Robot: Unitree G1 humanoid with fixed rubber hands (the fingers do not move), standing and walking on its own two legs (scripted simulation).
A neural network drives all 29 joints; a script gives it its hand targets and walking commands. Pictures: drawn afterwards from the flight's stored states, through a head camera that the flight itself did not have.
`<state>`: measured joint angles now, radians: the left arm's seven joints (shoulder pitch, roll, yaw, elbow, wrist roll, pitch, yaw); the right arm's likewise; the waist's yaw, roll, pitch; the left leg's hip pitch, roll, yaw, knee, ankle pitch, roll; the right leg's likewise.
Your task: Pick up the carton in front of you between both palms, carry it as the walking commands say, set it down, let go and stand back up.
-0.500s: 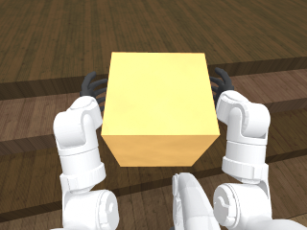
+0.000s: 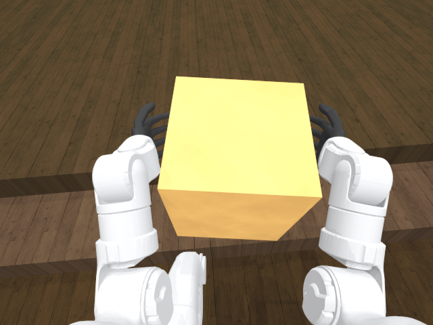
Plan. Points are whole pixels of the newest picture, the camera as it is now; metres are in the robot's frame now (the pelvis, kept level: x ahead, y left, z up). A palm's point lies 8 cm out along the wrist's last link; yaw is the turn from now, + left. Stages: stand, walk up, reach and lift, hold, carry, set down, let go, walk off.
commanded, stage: carry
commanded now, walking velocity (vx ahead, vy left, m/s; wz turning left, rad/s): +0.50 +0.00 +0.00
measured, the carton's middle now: (232, 168) +0.36 +0.01 +0.09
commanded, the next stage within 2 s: none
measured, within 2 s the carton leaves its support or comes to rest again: neither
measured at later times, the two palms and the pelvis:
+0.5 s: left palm (155, 4) +0.66 +0.18 +0.27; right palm out of the picture +0.64 -0.12 +0.28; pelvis +0.29 +0.06 +0.13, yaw -1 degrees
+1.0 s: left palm out of the picture +0.96 +0.19 +0.40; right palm out of the picture +0.98 -0.11 +0.40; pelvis +0.61 +0.01 +0.25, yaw +1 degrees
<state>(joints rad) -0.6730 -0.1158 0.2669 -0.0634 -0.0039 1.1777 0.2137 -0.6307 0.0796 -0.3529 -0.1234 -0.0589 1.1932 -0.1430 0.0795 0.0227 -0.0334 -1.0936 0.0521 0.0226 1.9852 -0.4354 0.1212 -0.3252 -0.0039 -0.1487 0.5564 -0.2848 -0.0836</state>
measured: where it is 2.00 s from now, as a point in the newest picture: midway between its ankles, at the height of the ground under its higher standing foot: (220, 96)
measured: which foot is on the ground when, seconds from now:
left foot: up 0.00-0.16, down 0.18-0.76, up 0.78-1.00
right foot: down 0.00-0.24, up 0.26-0.70, down 0.72-1.00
